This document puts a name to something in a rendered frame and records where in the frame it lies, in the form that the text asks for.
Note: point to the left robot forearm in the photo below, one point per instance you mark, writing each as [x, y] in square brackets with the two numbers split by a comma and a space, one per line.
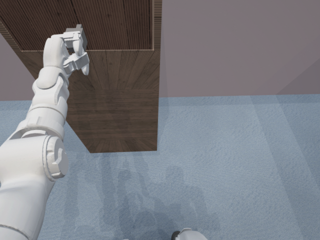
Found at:
[48, 111]

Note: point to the cabinet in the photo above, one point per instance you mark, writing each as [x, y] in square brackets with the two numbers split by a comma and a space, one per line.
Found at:
[115, 107]

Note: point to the handle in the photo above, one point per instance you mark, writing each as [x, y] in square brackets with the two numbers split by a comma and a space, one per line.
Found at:
[79, 27]

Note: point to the left robot hand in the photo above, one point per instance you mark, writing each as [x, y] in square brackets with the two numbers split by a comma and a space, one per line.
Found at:
[55, 53]

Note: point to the drawer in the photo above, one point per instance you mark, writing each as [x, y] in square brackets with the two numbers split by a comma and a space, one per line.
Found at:
[107, 24]

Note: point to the right robot shin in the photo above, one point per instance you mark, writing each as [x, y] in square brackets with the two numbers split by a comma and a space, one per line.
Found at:
[185, 229]

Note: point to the left robot upper arm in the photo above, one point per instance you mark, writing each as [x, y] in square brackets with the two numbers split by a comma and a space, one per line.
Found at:
[29, 168]

